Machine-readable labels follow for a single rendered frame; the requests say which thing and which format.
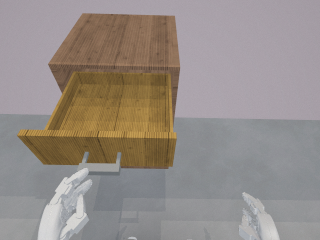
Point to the drawer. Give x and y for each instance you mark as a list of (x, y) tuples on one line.
[(106, 113)]

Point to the robot right hand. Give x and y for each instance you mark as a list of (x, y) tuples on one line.
[(262, 226)]

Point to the cabinet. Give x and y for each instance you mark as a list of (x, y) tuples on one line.
[(120, 43)]

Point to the robot left hand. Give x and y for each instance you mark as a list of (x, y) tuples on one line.
[(58, 212)]

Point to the handle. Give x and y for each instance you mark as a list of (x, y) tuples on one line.
[(101, 169)]

